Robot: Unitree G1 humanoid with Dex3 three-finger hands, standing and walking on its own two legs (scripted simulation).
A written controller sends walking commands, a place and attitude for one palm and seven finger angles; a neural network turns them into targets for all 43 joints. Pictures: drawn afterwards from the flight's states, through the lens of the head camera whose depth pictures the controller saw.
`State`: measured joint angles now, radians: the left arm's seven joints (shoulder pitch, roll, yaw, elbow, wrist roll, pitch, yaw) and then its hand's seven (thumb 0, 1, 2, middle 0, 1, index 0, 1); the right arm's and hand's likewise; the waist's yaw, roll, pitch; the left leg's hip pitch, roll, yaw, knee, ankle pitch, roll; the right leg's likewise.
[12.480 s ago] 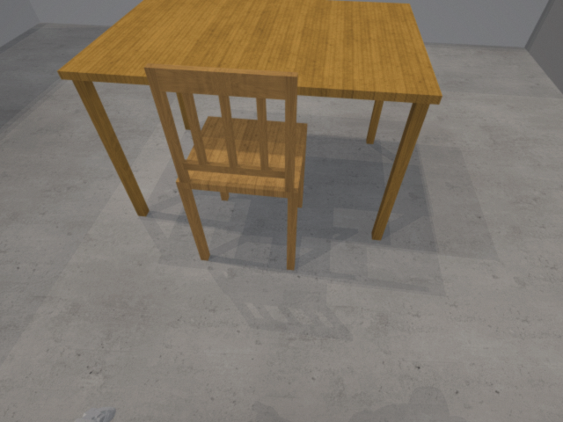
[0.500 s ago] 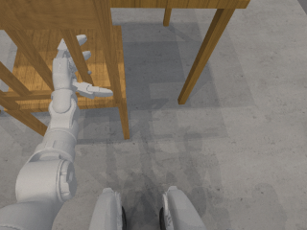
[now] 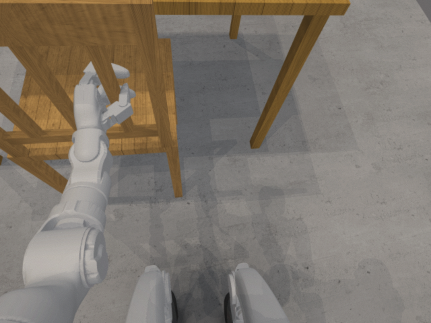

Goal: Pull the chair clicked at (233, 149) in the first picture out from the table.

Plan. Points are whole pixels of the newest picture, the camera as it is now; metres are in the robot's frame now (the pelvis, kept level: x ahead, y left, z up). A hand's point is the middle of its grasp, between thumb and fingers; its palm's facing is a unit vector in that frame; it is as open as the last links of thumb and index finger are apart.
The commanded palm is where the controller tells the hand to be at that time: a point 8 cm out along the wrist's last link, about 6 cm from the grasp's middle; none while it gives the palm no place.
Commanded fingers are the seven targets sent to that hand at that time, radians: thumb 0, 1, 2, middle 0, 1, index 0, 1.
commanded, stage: hook a spindle and tug to test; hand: left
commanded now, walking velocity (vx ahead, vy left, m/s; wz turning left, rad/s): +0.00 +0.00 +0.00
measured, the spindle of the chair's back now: (58, 96) +0.53 +0.25 +0.03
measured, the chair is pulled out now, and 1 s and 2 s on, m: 0.00 0.08 0.22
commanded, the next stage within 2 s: step backward, pulling the chair out in 0.58 s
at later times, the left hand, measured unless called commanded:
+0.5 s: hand (124, 121) +0.47 +0.13 +0.03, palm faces +0.04 -1.00 -0.01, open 5.3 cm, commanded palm +0.43 +0.17 +0.03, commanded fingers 0.00 0.90 0.90 -0.50 -1.45 -0.50 -1.45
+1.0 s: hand (126, 138) +0.42 +0.12 +0.05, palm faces -0.02 -0.99 -0.12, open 5.2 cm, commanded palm +0.41 +0.17 +0.05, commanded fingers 0.00 0.90 0.90 -0.50 -1.45 -0.50 -1.45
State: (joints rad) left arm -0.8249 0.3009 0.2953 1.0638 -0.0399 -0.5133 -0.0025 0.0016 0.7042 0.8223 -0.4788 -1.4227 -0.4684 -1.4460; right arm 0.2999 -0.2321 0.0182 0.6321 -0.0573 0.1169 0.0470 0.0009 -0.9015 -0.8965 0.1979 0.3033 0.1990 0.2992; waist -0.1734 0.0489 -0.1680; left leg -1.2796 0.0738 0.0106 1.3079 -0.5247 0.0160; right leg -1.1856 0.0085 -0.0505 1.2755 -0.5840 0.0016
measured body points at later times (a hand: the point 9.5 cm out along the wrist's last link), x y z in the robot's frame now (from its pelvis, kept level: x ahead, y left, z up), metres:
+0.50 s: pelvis +0.02 +0.00 +0.02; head +0.16 +0.01 +0.44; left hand +0.46 +0.18 +0.04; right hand +0.08 -0.25 -0.11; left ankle +0.04 +0.11 -0.61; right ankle +0.00 -0.13 -0.61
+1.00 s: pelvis +0.02 +0.01 +0.10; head +0.12 +0.02 +0.54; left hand +0.42 +0.17 +0.06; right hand +0.09 -0.25 -0.02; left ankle +0.03 +0.11 -0.61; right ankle +0.00 -0.13 -0.61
